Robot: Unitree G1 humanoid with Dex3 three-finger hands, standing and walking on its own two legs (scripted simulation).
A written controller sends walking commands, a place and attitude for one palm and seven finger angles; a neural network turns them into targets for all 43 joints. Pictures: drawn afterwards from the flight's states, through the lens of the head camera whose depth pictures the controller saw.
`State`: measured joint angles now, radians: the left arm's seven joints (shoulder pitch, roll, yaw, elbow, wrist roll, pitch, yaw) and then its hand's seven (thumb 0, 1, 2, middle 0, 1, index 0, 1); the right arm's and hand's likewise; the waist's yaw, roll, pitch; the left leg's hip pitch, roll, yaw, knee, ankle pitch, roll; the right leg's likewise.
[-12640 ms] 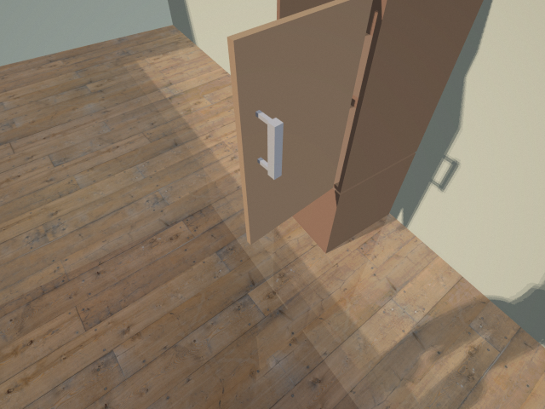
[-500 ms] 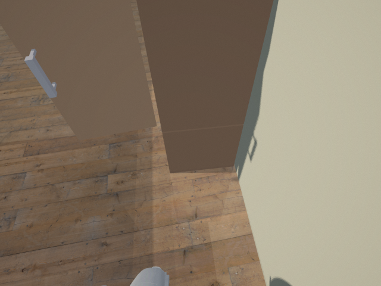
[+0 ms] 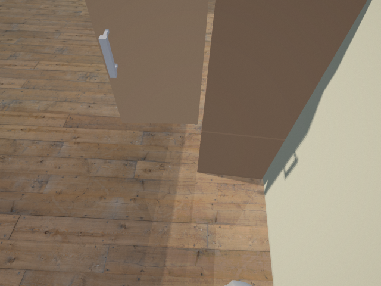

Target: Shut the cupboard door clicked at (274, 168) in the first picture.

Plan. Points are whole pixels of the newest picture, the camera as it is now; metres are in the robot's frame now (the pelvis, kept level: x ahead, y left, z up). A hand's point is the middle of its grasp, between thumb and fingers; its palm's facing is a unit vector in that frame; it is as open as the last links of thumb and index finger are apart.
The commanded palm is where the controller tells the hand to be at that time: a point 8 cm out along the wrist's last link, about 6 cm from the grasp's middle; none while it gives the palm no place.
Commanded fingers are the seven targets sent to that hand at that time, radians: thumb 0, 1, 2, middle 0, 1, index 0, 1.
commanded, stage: take the last steps up to it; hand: left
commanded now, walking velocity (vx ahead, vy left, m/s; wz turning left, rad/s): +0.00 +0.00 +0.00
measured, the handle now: (110, 54) +0.77 +0.34 +0.03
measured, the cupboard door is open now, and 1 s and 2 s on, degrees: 96 96 96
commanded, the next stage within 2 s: come to a stop and stand still in 0.98 s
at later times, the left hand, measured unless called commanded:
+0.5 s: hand out of the picture -0.02 +0.16 -0.16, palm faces +0.23 -0.95 -0.19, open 7.3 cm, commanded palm none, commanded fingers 0.00 0.90 0.90 -0.20 -0.30 -0.20 -0.30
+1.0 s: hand (99, 207) +0.31 +0.28 -0.16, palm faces +0.09 -0.97 -0.21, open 7.3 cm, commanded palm none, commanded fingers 0.00 0.90 0.90 -0.20 -0.30 -0.20 -0.30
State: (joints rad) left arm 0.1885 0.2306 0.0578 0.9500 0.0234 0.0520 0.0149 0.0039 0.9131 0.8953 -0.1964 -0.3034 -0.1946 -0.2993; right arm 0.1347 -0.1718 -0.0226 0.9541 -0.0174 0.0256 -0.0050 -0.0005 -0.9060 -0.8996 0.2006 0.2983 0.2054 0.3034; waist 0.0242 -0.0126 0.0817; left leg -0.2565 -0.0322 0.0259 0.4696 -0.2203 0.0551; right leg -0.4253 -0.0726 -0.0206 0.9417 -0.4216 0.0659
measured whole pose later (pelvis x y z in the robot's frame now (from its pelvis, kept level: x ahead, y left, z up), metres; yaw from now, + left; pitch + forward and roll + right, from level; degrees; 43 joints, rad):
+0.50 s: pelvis +0.07 +0.01 +0.00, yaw +9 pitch +1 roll +1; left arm 0.41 0.13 0.03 1.10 0.04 -0.07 0.01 0.00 0.92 0.89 -0.20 -0.30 -0.20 -0.30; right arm 0.20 -0.22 -0.07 1.06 -0.02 0.04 0.04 0.00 -0.91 -0.90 0.19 0.30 0.20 0.30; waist 0.04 0.00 0.05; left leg -0.52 0.06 0.05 0.82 -0.24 -0.03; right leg 0.01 -0.10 -0.17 0.32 -0.33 0.04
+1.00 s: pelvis +0.22 +0.09 +0.00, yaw +4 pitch +0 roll +2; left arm 0.13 0.17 0.06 0.99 0.03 -0.01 -0.01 0.00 0.92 0.90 -0.19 -0.30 -0.19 -0.30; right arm 0.34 -0.16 -0.03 1.10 -0.03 -0.05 -0.02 -0.01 -0.93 -0.90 0.20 0.30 0.20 0.30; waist -0.01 -0.02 0.05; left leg -0.05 -0.04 0.20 0.36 -0.31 0.05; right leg -0.48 -0.09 -0.08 0.75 -0.23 -0.02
